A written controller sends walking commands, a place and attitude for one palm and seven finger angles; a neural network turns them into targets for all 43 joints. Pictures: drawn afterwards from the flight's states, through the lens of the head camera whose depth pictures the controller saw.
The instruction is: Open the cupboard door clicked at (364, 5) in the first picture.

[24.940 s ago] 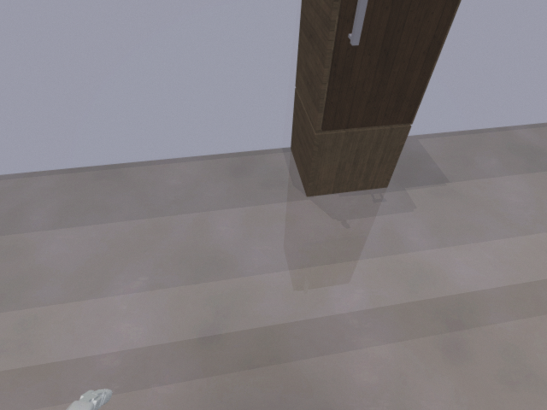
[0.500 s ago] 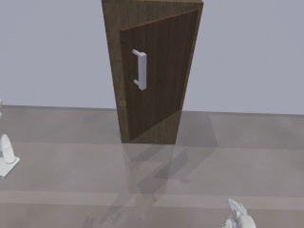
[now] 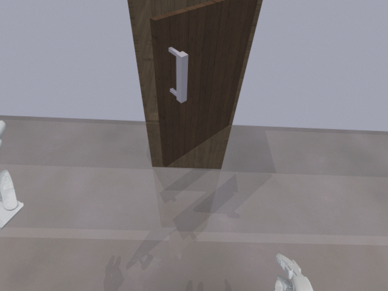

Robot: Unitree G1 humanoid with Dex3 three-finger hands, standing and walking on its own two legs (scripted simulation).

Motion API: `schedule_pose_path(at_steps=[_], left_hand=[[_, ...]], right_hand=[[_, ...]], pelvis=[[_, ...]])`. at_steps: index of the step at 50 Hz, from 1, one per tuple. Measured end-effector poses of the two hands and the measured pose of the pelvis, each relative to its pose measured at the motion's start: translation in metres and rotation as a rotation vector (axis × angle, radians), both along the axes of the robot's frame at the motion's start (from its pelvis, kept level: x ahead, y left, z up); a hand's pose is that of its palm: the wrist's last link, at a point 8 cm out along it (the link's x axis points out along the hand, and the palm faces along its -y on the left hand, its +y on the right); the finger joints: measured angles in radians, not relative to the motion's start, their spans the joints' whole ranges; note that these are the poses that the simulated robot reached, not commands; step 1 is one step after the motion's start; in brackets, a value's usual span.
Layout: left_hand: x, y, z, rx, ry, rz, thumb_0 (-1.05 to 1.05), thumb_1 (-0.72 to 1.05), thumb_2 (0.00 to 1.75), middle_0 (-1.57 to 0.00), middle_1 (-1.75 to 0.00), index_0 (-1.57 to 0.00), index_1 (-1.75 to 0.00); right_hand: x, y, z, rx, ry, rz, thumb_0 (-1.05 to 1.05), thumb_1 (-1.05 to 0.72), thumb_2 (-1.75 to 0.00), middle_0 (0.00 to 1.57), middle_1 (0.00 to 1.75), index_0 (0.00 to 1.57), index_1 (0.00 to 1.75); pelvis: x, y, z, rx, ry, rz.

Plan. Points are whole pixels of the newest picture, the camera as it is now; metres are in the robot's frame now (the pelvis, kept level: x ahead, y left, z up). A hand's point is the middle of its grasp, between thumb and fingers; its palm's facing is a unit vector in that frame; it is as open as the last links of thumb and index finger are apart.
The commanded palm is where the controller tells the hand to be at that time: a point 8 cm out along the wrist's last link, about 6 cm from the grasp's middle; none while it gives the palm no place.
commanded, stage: stop stepping back and stand still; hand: left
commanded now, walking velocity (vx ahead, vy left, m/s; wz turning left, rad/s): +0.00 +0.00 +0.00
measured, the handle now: (177, 75) +0.64 +0.09 +0.09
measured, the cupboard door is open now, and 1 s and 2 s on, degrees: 42 42 42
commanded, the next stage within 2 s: let the arm hang, fingers relaxed in 0.28 s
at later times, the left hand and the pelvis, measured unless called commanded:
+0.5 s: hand (65, 246) +0.19 +0.26 +0.00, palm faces +0.14 -0.85 -0.50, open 7.4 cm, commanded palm none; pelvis -0.01 +0.00 -0.01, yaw +1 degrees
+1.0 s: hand out of the picture -0.08 +0.22 -0.17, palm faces +0.05 -0.96 -0.28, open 7.3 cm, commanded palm none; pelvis -0.04 +0.00 +0.00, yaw +1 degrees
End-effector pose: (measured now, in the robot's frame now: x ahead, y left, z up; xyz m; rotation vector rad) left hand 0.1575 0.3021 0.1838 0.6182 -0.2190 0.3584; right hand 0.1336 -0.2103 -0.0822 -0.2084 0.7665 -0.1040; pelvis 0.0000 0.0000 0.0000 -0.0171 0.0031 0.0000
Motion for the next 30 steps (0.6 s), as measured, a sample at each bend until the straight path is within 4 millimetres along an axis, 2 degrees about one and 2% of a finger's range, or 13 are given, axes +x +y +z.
schedule_pose_path(at_steps=[5,10,14,18,20,22,25,28,30], left_hand=[[0.014,-0.017,-0.016,-0.033,0.059,0.011,0.02,0.89,0.90,-0.21,-0.30,-0.21,-0.30],[0.020,-0.027,-0.017,-0.055,0.061,-0.028,0.02,0.89,0.90,-0.21,-0.30,-0.21,-0.30],[0.018,-0.024,-0.014,-0.048,0.050,-0.029,0.02,0.89,0.90,-0.21,-0.30,-0.21,-0.30],[0.013,-0.018,-0.013,-0.036,0.057,-0.013,0.02,0.89,0.90,-0.21,-0.30,-0.21,-0.30],[0.012,-0.015,-0.021,-0.033,0.084,-0.013,0.01,0.89,0.90,-0.21,-0.30,-0.21,-0.30],[0.018,-0.007,-0.063,-0.079,0.245,0.002,0.01,0.90,0.90,-0.20,-0.30,-0.21,-0.30],[0.010,-0.002,-0.152,-0.223,0.595,0.083,0.00,0.90,0.90,-0.20,-0.30,-0.20,-0.30],[-0.025,-0.019,-0.233,-0.355,0.916,0.127,0.01,0.91,0.90,-0.20,-0.30,-0.20,-0.29],[-0.056,-0.037,-0.274,-0.440,1.080,0.136,0.01,0.91,0.90,-0.20,-0.30,-0.20,-0.29]], right_hand=[[0.018,-0.030,-0.011,-0.010,-0.007,-0.022,0.01,-0.90,-0.90,0.21,0.30,0.21,0.30],[0.026,-0.052,-0.003,-0.048,-0.028,-0.070,0.02,-0.91,-0.90,0.20,0.30,0.21,0.30],[0.029,-0.057,0.008,-0.075,-0.041,-0.082,0.02,-0.91,-0.90,0.20,0.30,0.21,0.30],[0.031,-0.053,0.012,-0.069,-0.063,-0.077,0.01,-0.91,-0.90,0.20,0.30,0.20,0.30],[0.031,-0.049,0.009,-0.051,-0.068,-0.051,0.01,-0.91,-0.90,0.20,0.30,0.20,0.30],[0.029,-0.048,-0.006,-0.026,-0.029,-0.001,0.01,-0.91,-0.90,0.20,0.30,0.20,0.30],[0.017,-0.048,-0.030,-0.003,0.056,0.017,0.01,-0.91,-0.90,0.20,0.30,0.21,0.30],[-0.007,-0.046,-0.044,0.004,0.145,0.008,0.01,-0.91,-0.90,0.20,0.30,0.21,0.30],[-0.030,-0.046,-0.048,-0.006,0.219,0.000,0.01,-0.91,-0.90,0.20,0.30,0.21,0.30]], pelvis=[[0.001,-0.012,-0.006,0.002,0.005,-0.007],[0.007,-0.014,-0.008,-0.005,0.007,-0.009],[0.009,-0.014,-0.005,0.015,0.000,-0.016],[0.004,-0.012,-0.004,0.013,-0.002,-0.020],[0.000,-0.011,-0.004,0.010,0.006,-0.011],[-0.006,-0.006,-0.008,0.008,0.018,0.003],[-0.014,-0.001,-0.013,0.011,0.027,0.011],[-0.020,0.000,-0.015,0.016,0.017,0.015],[-0.023,-0.001,-0.016,0.019,0.004,0.018]])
